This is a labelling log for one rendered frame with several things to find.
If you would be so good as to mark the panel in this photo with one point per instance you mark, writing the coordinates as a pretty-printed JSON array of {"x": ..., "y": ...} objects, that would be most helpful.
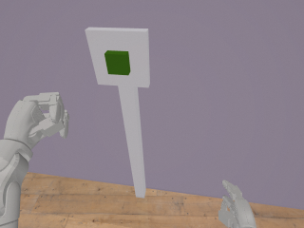
[{"x": 136, "y": 42}]

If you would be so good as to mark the button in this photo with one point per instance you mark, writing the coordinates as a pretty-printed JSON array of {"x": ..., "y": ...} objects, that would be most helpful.
[{"x": 117, "y": 62}]

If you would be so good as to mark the left robot hand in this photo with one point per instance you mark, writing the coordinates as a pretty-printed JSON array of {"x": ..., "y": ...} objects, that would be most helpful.
[{"x": 26, "y": 122}]

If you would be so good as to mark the robot left forearm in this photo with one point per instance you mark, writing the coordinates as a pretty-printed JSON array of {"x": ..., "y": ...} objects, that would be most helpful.
[{"x": 14, "y": 165}]

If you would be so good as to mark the right robot hand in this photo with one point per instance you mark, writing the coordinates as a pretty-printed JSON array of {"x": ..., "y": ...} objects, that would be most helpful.
[{"x": 241, "y": 214}]

